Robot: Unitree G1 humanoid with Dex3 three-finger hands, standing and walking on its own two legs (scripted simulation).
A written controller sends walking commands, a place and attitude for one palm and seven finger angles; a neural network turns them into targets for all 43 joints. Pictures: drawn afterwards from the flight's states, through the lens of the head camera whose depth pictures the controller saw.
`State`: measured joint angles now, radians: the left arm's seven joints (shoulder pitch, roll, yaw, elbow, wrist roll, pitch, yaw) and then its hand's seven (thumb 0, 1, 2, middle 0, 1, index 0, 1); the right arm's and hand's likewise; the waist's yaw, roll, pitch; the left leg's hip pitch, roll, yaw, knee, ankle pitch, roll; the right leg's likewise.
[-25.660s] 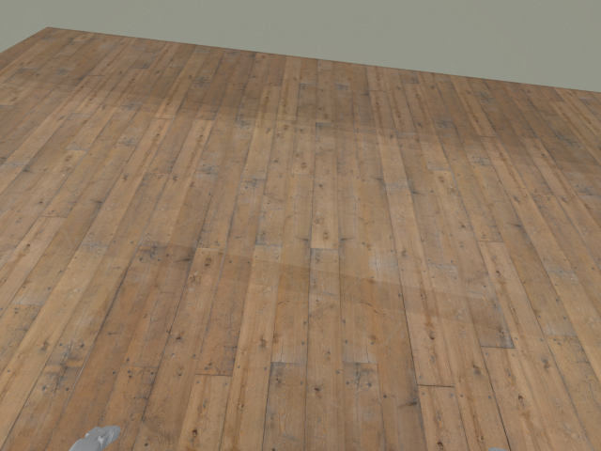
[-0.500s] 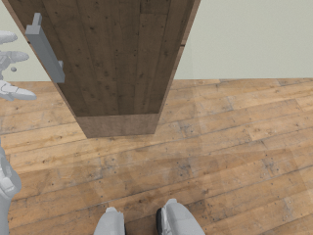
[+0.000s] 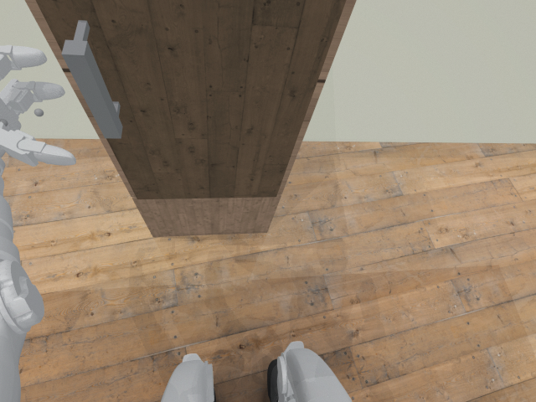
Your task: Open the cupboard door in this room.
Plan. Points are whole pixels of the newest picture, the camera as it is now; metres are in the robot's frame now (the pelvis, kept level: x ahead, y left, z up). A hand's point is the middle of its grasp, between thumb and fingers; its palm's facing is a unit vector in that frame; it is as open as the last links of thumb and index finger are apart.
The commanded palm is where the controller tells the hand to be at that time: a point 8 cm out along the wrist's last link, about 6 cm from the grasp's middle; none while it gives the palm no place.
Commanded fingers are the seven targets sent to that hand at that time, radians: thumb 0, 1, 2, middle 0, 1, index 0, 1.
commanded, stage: move the hooked fingers beside the handle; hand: left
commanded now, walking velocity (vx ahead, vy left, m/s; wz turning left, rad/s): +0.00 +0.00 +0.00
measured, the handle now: (99, 85) +0.55 +0.21 +0.07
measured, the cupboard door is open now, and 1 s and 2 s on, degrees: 0 0 0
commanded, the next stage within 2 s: slide the fingers in behind the handle in 0.12 s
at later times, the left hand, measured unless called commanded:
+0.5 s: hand (64, 110) +0.50 +0.25 +0.07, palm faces +0.00 -1.00 +0.00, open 14.0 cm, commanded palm +0.48 +0.29 +0.07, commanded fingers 0.00 -0.50 0.30 -0.30 -1.20 -0.30 -1.20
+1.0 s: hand (90, 114) +0.50 +0.22 +0.07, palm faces -0.01 -1.00 +0.00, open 14.0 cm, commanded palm +0.48 +0.26 +0.07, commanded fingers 0.00 -0.50 0.30 -0.30 -1.20 -0.30 -1.20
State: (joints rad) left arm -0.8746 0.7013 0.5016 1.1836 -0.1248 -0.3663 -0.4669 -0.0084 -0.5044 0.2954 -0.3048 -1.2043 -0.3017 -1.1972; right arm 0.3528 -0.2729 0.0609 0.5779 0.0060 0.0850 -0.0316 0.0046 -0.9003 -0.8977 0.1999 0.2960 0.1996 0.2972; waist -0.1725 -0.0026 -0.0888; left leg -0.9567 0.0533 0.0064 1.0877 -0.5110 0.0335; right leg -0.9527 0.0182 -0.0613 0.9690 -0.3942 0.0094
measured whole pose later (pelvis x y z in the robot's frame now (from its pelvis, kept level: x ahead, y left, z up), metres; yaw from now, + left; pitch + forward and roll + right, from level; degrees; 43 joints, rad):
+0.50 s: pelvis +0.00 +0.00 +0.00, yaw +0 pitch +23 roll -4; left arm -0.86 0.65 0.48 1.14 -0.12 -0.36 -0.42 -0.01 -0.50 0.30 -0.30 -1.20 -0.30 -1.20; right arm 0.39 -0.27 0.05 0.58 0.00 0.09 -0.02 0.01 -0.90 -0.90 0.20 0.30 0.20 0.30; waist -0.18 0.00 -0.09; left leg -0.97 0.06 0.01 1.08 -0.51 0.03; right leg -0.97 0.02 -0.05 0.96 -0.39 0.01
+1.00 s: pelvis +0.01 -0.01 +0.00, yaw +0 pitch +22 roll -3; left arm -0.83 0.54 0.42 1.10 -0.13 -0.39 -0.35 -0.01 -0.50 0.30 -0.30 -1.20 -0.30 -1.20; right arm 0.37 -0.26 0.04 0.59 0.00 0.09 -0.01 0.01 -0.90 -0.90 0.20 0.30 0.20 0.30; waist -0.16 0.01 -0.10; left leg -0.93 0.05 0.01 1.07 -0.51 0.03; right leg -0.94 0.02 -0.05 0.97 -0.40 0.00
